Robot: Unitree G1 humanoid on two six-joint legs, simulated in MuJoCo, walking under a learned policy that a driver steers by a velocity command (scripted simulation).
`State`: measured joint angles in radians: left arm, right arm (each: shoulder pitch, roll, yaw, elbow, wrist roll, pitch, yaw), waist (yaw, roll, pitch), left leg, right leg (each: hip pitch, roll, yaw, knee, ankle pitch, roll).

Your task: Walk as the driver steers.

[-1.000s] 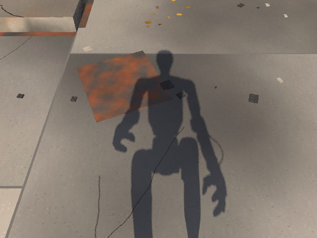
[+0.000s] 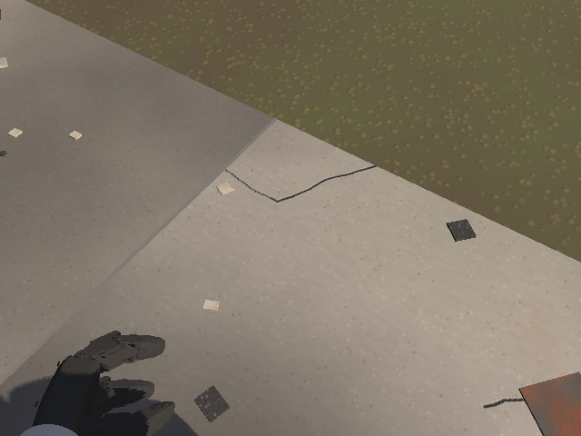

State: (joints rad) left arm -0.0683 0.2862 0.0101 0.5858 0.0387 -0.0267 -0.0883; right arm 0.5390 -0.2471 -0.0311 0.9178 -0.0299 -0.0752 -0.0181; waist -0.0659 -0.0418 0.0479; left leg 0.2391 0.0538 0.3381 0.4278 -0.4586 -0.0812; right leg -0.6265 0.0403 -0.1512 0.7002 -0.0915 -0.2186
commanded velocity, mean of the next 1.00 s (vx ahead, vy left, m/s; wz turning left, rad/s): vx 0.20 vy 0.00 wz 0.60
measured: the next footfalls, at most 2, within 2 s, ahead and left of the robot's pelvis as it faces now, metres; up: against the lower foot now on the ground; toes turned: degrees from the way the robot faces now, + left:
right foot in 0.02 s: +0.20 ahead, -0.02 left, +0.00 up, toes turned -5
left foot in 0.46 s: +0.46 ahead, +0.12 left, +0.00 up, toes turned +10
